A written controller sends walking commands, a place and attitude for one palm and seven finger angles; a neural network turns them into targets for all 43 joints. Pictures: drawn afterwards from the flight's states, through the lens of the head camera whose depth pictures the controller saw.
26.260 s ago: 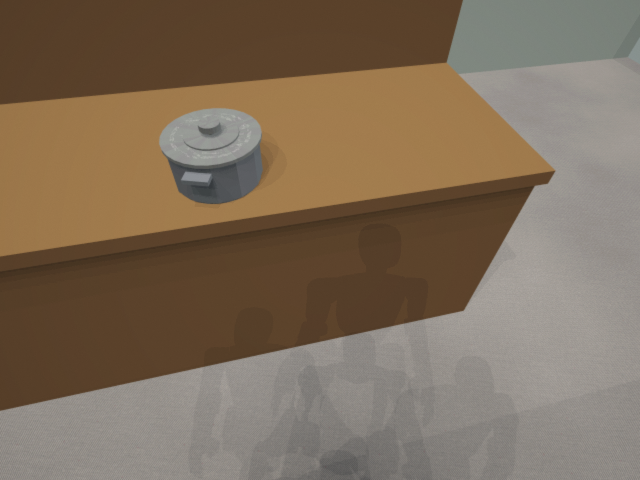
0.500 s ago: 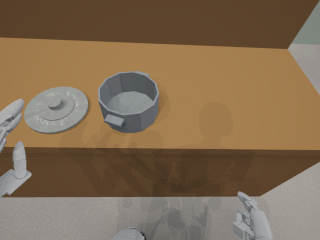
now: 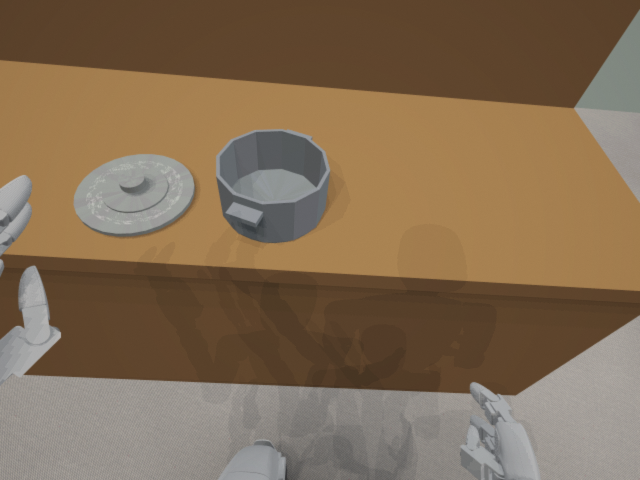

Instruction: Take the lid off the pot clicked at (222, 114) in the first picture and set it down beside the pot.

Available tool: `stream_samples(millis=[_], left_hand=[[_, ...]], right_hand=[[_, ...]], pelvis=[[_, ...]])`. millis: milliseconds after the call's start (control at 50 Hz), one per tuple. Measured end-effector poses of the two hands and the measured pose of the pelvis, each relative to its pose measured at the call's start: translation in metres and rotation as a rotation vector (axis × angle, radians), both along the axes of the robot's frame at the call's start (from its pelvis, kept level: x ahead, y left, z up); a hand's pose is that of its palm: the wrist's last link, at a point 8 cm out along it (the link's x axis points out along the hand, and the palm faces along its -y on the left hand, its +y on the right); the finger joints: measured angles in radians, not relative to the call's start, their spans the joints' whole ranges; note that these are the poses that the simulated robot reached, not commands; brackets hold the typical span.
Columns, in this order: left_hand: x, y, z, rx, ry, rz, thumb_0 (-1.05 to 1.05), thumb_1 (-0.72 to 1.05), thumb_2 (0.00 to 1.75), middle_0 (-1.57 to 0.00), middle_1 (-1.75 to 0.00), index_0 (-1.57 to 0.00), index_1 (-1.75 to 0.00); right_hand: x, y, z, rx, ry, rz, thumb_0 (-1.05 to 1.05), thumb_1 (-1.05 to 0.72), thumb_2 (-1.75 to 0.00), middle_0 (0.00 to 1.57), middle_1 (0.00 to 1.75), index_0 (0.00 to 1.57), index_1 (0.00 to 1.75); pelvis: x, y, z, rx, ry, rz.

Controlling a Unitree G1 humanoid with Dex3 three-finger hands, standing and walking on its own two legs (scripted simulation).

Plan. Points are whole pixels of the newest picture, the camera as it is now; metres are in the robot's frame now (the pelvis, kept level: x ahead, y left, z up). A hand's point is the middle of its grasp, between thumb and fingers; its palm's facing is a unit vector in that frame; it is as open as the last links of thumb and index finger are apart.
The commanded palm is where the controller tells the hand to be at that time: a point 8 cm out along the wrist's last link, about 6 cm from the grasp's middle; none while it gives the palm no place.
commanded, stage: step back with the hand held close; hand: left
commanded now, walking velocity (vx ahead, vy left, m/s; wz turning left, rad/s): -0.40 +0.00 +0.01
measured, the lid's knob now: (132, 181) +0.57 +0.37 -0.03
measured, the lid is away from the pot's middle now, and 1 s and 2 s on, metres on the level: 0.25 0.25 0.25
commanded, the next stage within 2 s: stop stepping back and stand still in 0.52 s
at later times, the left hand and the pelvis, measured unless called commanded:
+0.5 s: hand out of the picture +0.13 +0.24 +0.18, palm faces +0.32 -0.87 -0.37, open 7.4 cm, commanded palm +0.06 +0.29 +0.20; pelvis -0.07 +0.01 -0.01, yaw +0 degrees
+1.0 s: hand out of the picture +0.02 +0.25 +0.18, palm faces +0.33 -0.85 -0.40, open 7.4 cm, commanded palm -0.04 +0.29 +0.20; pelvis -0.18 +0.02 +0.00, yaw -3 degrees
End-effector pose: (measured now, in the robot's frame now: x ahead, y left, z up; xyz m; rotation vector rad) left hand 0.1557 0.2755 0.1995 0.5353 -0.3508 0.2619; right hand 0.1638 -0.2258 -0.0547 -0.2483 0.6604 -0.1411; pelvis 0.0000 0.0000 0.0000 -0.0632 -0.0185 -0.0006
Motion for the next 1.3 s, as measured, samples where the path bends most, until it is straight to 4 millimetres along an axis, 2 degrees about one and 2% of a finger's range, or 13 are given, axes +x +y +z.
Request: stream_samples(millis=[160,300,380,460,520,620,680,840,940,1020,1080,1180,1300], left_hand=[[-0.013,0.002,-0.005,-0.006,-0.03,-0.016,0.01,0.88,0.9,-0.22,-0.3,-0.21,-0.31],[-0.039,-0.008,0.004,0.048,-0.051,-0.022,0.01,0.88,0.9,-0.21,-0.3,-0.21,-0.31],[-0.053,-0.012,0.003,0.01,-0.075,-0.049,0.01,0.88,0.9,-0.22,-0.3,-0.21,-0.31],[-0.056,0.0,-0.002,-0.046,-0.102,-0.059,0.01,0.88,0.9,-0.22,-0.3,-0.21,-0.31],[-0.06,0.011,-0.008,-0.041,-0.134,-0.078,0.01,0.88,0.9,-0.22,-0.3,-0.21,-0.31],[-0.071,0.01,-0.003,-0.071,-0.08,-0.106,0.01,0.88,0.9,-0.21,-0.3,-0.21,-0.31],[-0.074,0.007,-0.012,-0.117,0.012,-0.097,0.01,0.89,0.9,-0.21,-0.3,-0.21,-0.31],[-0.147,-0.018,0.014,0.095,0.024,-0.155,0.01,0.88,0.9,-0.21,-0.3,-0.21,-0.31],[-0.17,0.001,0.012,0.021,-0.034,-0.082,0.01,0.88,0.9,-0.22,-0.3,-0.21,-0.31],[-0.174,0.025,-0.009,-0.053,-0.044,-0.016,0.01,0.88,0.9,-0.22,-0.3,-0.21,-0.31],[-0.179,0.031,-0.019,-0.094,-0.008,-0.001,0.01,0.88,0.9,-0.21,-0.3,-0.21,-0.31],[-0.197,0.021,-0.004,-0.074,0.031,-0.052,0.01,0.89,0.9,-0.21,-0.3,-0.21,-0.31],[-0.212,0.025,0.009,0.023,0.019,-0.029,0.01,0.88,0.9,-0.21,-0.3,-0.21,-0.31]], right_hand=[[-0.018,-0.001,-0.004,-0.016,0.001,-0.007,0.01,-0.9,-0.9,0.2,0.3,0.2,0.3],[-0.042,-0.001,-0.019,0.041,-0.001,0.003,0.01,-0.9,-0.9,0.2,0.3,0.2,0.3],[-0.063,-0.003,-0.021,0.038,0.062,-0.029,0.01,-0.9,-0.9,0.2,0.3,0.2,0.3],[-0.082,0.0,-0.01,0.009,0.059,-0.066,0.01,-0.91,-0.9,0.2,0.3,0.2,0.3],[-0.094,0.002,-0.007,-0.024,0.019,-0.081,0.01,-0.91,-0.9,0.2,0.3,0.2,0.3],[-0.131,0.011,0.006,0.014,0.022,-0.088,0.01,-0.91,-0.9,0.2,0.3,0.2,0.3],[-0.155,0.011,0.002,0.033,0.076,-0.094,0.01,-0.9,-0.9,0.2,0.3,0.2,0.3],[-0.207,-0.004,-0.015,0.059,0.071,-0.126,0.01,-0.9,-0.9,0.2,0.3,0.2,0.3],[-0.235,-0.012,-0.013,0.032,0.129,-0.17,0.01,-0.91,-0.9,0.2,0.3,0.2,0.3],[-0.244,-0.012,-0.007,-0.023,0.087,-0.174,0.01,-0.91,-0.9,0.2,0.3,0.2,0.3],[-0.249,-0.004,0.004,-0.029,0.034,-0.179,0.01,-0.91,-0.9,0.2,0.3,0.2,0.3],[-0.257,0.017,0.016,0.023,-0.003,-0.12,0.01,-0.91,-0.9,0.2,0.3,0.2,0.3],[-0.257,0.026,-0.001,0.06,0.039,-0.066,0.01,-0.9,-0.9,0.2,0.3,0.2,0.3]], pelvis=[[-0.019,0.002,-0.007,-0.015,-0.002,0.008],[-0.043,-0.006,-0.013,-0.02,-0.038,0.003],[-0.051,-0.003,-0.01,0.027,-0.037,-0.001],[-0.062,0.007,-0.006,0.045,-0.009,-0.014],[-0.079,0.015,-0.013,0.054,-0.005,-0.017],[-0.106,0.016,0.002,0.032,-0.002,-0.056],[-0.123,0.018,0.009,0.002,0.01,-0.04],[-0.162,0.01,-0.003,-0.013,-0.008,-0.06],[-0.174,0.014,0.002,0.025,-0.002,-0.079],[-0.187,0.024,-0.004,0.018,0.023,-0.055],[-0.198,0.027,0.001,0.061,-0.005,-0.08],[-0.207,0.03,0.014,0.036,-0.003,-0.062],[-0.218,0.029,0.011,0.023,-0.003,-0.061]])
